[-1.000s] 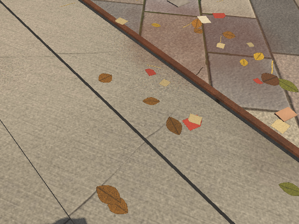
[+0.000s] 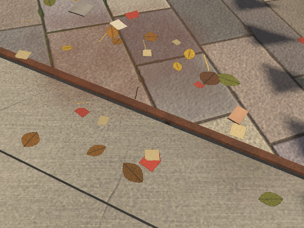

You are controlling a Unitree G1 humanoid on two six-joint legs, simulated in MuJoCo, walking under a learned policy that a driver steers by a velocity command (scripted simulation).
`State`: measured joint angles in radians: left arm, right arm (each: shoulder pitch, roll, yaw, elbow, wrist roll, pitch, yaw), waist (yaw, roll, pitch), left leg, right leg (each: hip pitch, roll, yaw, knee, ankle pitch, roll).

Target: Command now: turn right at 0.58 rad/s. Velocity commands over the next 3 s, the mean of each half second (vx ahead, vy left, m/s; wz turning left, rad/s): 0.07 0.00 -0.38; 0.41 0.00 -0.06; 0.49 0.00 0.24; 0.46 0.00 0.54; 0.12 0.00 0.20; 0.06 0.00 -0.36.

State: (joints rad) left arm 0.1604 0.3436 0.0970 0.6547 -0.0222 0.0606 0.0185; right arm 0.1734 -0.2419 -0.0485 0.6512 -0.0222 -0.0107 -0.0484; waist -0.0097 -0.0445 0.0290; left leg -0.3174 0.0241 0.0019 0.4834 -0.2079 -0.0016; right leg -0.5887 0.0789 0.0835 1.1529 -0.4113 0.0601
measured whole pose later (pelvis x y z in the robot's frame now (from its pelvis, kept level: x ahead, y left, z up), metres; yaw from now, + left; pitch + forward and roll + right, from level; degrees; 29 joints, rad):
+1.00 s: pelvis +0.20 -0.03 +0.01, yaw -11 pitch +2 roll +0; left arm 0.16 0.28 0.05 0.70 -0.01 -0.06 -0.02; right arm 0.42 -0.24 -0.03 0.79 0.00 -0.08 0.01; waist -0.06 -0.04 0.00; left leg -0.02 -0.04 0.03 0.23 -0.25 0.05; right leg -0.72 -0.10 0.02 0.89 -0.07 0.01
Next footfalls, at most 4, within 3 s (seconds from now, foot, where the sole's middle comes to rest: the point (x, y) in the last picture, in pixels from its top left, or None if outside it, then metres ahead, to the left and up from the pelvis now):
0.24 right None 0.03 -0.15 -0.78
0.70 left None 0.18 0.07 -0.78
1.16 right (203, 224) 0.47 -0.23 -0.75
1.70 left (138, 166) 0.73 0.05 -0.75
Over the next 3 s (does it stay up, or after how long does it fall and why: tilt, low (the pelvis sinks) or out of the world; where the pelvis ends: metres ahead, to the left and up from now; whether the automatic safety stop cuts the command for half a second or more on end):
stays up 0.94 0.00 0.04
